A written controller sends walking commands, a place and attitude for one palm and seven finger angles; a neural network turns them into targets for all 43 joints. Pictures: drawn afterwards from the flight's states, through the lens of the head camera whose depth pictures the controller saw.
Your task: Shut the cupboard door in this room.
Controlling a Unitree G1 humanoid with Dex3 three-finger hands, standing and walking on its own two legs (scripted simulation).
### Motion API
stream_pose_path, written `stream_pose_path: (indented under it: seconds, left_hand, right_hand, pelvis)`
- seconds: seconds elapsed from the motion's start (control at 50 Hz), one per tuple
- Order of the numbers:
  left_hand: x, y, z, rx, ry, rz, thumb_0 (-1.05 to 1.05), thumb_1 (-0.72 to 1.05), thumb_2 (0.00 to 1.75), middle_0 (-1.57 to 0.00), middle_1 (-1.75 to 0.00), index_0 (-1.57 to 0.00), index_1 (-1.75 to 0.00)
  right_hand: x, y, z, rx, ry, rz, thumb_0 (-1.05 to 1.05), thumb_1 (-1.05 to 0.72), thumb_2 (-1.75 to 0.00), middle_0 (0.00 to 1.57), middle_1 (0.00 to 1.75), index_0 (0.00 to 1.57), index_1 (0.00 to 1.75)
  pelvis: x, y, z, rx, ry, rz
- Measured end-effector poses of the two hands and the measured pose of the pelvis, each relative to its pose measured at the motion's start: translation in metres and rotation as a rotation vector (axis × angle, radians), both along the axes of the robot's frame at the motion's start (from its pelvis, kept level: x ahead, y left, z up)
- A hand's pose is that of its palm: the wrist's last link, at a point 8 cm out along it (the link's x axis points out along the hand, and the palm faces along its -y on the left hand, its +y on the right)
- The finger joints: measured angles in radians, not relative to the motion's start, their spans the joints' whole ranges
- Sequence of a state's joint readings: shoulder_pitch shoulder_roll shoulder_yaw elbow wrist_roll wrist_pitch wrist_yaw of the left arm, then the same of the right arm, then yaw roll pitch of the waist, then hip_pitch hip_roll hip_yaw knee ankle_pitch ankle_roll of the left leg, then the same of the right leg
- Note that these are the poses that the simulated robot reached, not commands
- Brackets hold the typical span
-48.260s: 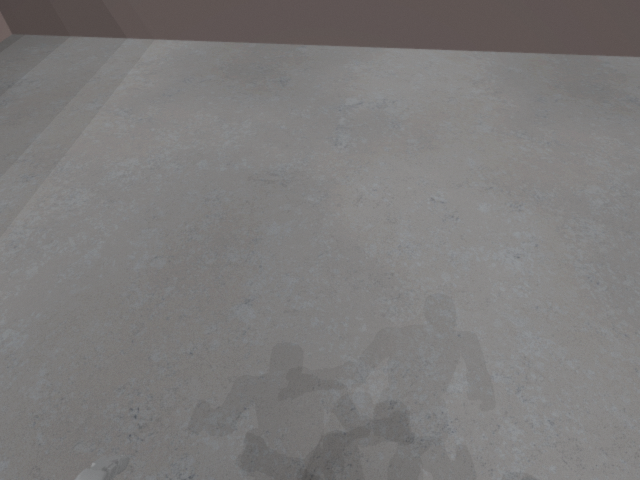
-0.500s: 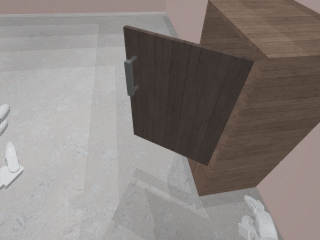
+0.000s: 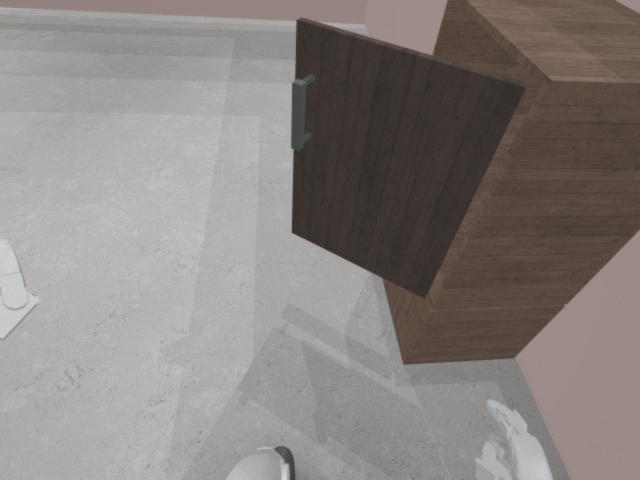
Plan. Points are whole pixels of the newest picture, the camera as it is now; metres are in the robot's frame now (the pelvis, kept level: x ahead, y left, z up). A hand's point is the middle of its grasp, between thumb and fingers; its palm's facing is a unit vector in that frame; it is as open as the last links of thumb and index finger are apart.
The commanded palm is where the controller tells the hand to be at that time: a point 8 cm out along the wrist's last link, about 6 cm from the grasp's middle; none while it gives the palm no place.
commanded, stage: step back with the hand held close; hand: left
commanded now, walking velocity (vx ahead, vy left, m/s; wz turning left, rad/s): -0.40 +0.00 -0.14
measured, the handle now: (303, 113) +0.81 +0.07 +0.05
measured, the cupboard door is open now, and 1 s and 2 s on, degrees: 54 54 54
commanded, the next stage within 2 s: stop stepping back and stand still in 0.10 s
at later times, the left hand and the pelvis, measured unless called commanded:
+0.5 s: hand out of the picture +0.05 +0.31 +0.21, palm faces +0.37 -0.88 -0.30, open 7.4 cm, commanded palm -0.02 +0.35 +0.20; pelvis -0.18 +0.07 +0.03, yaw -5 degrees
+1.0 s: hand out of the picture -0.01 +0.33 +0.19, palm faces +0.32 -0.88 -0.34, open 7.4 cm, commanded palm -0.08 +0.39 +0.20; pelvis -0.26 +0.11 +0.00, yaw -9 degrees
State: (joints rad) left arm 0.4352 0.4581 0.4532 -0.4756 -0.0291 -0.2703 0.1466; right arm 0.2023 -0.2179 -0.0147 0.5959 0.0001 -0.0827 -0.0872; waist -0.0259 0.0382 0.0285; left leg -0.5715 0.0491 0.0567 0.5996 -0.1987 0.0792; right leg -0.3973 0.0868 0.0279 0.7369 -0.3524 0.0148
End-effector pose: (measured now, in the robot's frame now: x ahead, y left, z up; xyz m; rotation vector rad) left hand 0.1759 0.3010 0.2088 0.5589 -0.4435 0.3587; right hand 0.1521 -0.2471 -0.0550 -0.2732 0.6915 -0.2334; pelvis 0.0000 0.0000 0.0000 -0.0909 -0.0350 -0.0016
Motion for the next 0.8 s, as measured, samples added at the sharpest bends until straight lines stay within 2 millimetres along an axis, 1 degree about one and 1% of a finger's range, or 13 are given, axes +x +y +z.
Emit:
stream_pose_path:
  seconds: [0.06,0.14,0.2,0.24,0.28,0.38,0.42,0.48,0.58,0.64,0.68,0.72,0.8]
  left_hand:
    - [-0.029,0.007,0.005,0.03,-0.023,0.017,0.02,0.89,0.9,-0.21,-0.3,-0.21,-0.31]
    - [-0.088,0.012,0.005,0.068,-0.032,0.057,0.02,0.89,0.9,-0.21,-0.3,-0.21,-0.31]
    - [-0.126,0.026,-0.002,0.002,0.026,0.112,0.01,0.89,0.9,-0.21,-0.3,-0.21,-0.31]
    - [-0.143,0.038,-0.006,-0.054,0.035,0.139,0.01,0.89,0.9,-0.21,-0.3,-0.21,-0.31]
    - [-0.15,0.052,-0.011,-0.099,0.006,0.145,0.01,0.89,0.9,-0.21,-0.3,-0.21,-0.31]
    - [-0.146,0.077,-0.015,-0.184,-0.044,0.13,0.02,0.89,0.9,-0.2,-0.3,-0.21,-0.31]
    - [-0.146,0.074,-0.009,-0.183,-0.024,0.077,0.02,0.89,0.9,-0.2,-0.3,-0.2,-0.31]
    - [-0.157,0.057,0.004,-0.162,0.002,-0.043,0.02,0.89,0.9,-0.2,-0.3,-0.2,-0.31]
    - [-0.188,0.038,0.027,-0.096,0.063,-0.177,0.02,0.89,0.9,-0.2,-0.3,-0.21,-0.31]
    - [-0.212,0.043,0.032,0.005,0.106,-0.16,0.02,0.89,0.9,-0.21,-0.3,-0.21,-0.31]
    - [-0.229,0.046,0.027,0.09,0.086,-0.135,0.01,0.89,0.9,-0.21,-0.3,-0.21,-0.31]
    - [-0.241,0.052,0.024,0.062,0.062,-0.121,0.01,0.89,0.9,-0.21,-0.3,-0.21,-0.31]
    - [-0.25,0.07,0.017,-0.062,0.001,-0.049,0.01,0.89,0.9,-0.21,-0.3,-0.22,-0.31]
  right_hand:
    - [-0.014,0.005,-0.005,0.009,-0.001,0.032,0.01,-0.91,-0.9,0.2,0.3,0.2,0.3]
    - [-0.031,0.015,-0.017,0.031,0.005,0.08,0.01,-0.91,-0.9,0.2,0.3,0.2,0.3]
    - [-0.052,0.03,-0.014,0.038,0.074,0.094,0.01,-0.91,-0.9,0.2,0.3,0.2,0.3]
    - [-0.066,0.044,-0.005,0.026,0.091,0.103,0.01,-0.91,-0.9,0.2,0.3,0.2,0.3]
    - [-0.078,0.057,0.001,-0.001,0.069,0.119,0.01,-0.91,-0.9,0.2,0.3,0.2,0.3]
    - [-0.114,0.085,0.008,0.01,-0.003,0.124,0.01,-0.91,-0.9,0.2,0.3,0.2,0.3]
    - [-0.137,0.094,0.017,0.05,-0.028,0.099,0.01,-0.91,-0.9,0.21,0.3,0.21,0.3]
    - [-0.175,0.099,0.03,0.085,-0.03,0.049,0.01,-0.9,-0.9,0.21,0.3,0.21,0.3]
    - [-0.237,0.09,0.044,0.074,0.016,-0.057,0.01,-0.9,-0.9,0.21,0.3,0.21,0.3]
    - [-0.266,0.079,0.037,0.065,0.018,-0.095,0.01,-0.9,-0.9,0.21,0.3,0.21,0.3]
    - [-0.282,0.068,0.019,0.055,0.006,-0.103,0.01,-0.9,-0.9,0.21,0.3,0.21,0.3]
    - [-0.304,0.061,0.003,0.038,0.062,-0.122,0.01,-0.9,-0.9,0.21,0.3,0.2,0.3]
    - [-0.346,0.061,-0.003,0.038,0.148,-0.184,0.01,-0.91,-0.9,0.2,0.3,0.2,0.3]
  pelvis:
    - [-0.024,-0.002,-0.005,-0.009,0.018,0.052]
    - [-0.059,0.002,-0.015,0.009,0.017,0.06]
    - [-0.071,0.017,-0.004,0.043,0.009,0.026]
    - [-0.08,0.026,0.005,0.07,0.014,-0.003]
    - [-0.092,0.035,0.004,0.065,0.024,-0.003]
    - [-0.146,0.055,0.006,0.042,-0.017,-0.012]
    - [-0.161,0.06,0.012,0.022,-0.022,-0.036]
    - [-0.178,0.065,0.024,0.008,-0.015,-0.081]
    - [-0.206,0.069,0.042,-0.006,0.018,-0.121]
    - [-0.228,0.069,0.037,0.032,0.03,-0.121]
    - [-0.247,0.07,0.016,0.115,0.039,-0.169]
    - [-0.258,0.077,0.011,0.07,0.017,-0.184]
    - [-0.26,0.081,0.018,0.083,-0.002,-0.179]
